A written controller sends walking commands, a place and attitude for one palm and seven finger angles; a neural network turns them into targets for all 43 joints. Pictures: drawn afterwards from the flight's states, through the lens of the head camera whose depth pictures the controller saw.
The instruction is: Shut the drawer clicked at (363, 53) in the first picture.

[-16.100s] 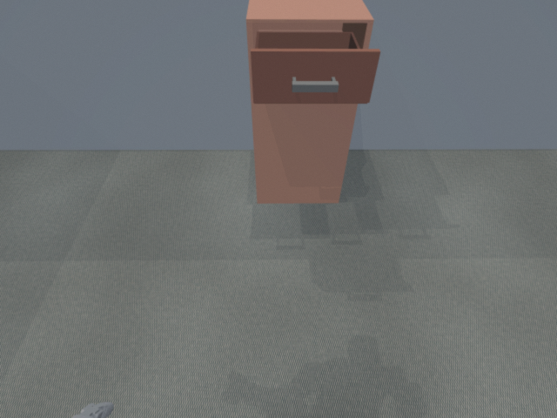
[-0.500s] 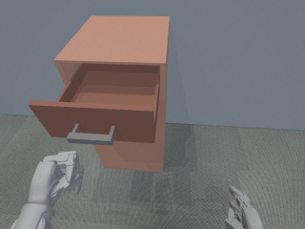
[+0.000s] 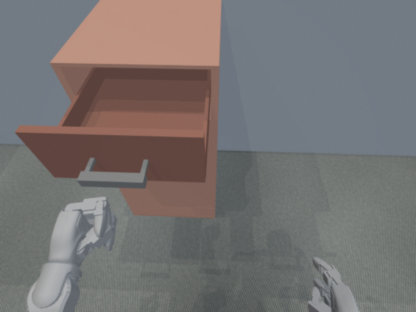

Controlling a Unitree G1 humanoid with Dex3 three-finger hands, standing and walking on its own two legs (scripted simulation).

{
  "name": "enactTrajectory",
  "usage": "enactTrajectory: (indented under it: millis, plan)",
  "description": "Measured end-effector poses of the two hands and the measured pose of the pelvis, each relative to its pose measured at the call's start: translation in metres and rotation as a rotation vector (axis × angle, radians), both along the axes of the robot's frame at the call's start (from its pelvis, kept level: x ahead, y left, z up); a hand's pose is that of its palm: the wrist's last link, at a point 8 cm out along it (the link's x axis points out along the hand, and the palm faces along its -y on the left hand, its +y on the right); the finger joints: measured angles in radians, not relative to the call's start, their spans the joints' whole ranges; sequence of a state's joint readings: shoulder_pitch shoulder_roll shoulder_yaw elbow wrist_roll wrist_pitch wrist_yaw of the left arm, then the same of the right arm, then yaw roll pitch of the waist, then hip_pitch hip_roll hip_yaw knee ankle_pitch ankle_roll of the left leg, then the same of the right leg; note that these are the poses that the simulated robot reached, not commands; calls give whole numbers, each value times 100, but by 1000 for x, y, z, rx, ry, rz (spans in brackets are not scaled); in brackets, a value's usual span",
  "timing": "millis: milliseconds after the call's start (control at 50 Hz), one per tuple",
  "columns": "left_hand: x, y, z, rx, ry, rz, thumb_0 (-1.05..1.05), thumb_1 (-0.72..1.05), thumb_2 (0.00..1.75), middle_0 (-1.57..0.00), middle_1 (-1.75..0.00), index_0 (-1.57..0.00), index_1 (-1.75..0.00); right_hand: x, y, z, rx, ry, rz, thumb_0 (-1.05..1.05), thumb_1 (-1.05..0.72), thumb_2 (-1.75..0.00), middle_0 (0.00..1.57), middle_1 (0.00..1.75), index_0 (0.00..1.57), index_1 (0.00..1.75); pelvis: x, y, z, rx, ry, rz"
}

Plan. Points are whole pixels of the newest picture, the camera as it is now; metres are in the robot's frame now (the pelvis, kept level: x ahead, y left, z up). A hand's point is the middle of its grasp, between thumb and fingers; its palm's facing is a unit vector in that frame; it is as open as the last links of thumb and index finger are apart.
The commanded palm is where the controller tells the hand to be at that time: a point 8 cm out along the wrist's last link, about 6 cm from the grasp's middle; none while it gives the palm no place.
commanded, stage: bring the fist close to the handle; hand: left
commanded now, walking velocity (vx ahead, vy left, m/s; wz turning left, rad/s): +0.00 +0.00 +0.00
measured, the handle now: (115, 171) +0.38 +0.22 +0.04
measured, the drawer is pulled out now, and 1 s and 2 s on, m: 0.23 0.22 0.11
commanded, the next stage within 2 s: push the drawer shut in 0.64 s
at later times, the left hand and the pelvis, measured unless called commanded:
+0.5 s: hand (120, 215) +0.28 +0.18 +0.04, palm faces +0.01 -1.00 -0.05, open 3.2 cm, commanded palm +0.26 +0.23 +0.04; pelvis -0.01 +0.02 -0.02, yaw -1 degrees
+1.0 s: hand (129, 207) +0.30 +0.17 +0.03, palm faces +0.00 -1.00 -0.05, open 3.3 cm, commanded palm +0.29 +0.23 +0.04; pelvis -0.01 +0.01 -0.02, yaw +0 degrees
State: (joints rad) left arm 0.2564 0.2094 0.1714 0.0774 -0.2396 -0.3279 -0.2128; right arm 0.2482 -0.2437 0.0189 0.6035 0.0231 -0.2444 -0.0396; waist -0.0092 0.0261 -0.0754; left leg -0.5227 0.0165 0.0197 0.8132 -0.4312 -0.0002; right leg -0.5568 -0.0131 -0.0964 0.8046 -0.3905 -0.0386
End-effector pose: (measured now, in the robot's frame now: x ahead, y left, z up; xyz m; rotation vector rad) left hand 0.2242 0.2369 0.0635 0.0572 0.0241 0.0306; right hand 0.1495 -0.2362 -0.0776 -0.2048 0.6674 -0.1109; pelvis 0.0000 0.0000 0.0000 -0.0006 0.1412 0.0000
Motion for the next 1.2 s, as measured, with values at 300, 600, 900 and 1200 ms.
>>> enactTrajectory:
  millis: [300,600,900,1200]
  plan:
    - [36,-10,-34,-29,-12,-62,1,90,90,-140,-160,-140,-160,-14,14,-25,-8,79,0,1,-90,-90,20,30,20,30,-13,15,-18,-6,64,-2]
    - [34,-6,-34,-17,18,-33,1,90,90,-140,-160,-140,-160,-22,16,-28,7,127,-15,1,-90,-90,20,30,20,30,-11,17,-18,-10,64,-4]
    - [49,-13,-29,-5,-8,-39,1,90,90,-140,-160,-140,-160,-11,7,-27,-1,114,-15,1,-90,-90,20,30,20,30,-10,10,-19,-8,69,2]
    - [70,-8,-31,6,-22,-13,3,82,93,-140,-160,-140,-160,-33,-5,-41,-14,204,-34,1,-90,-90,20,30,20,30,-15,1,-20,-6,77,10]
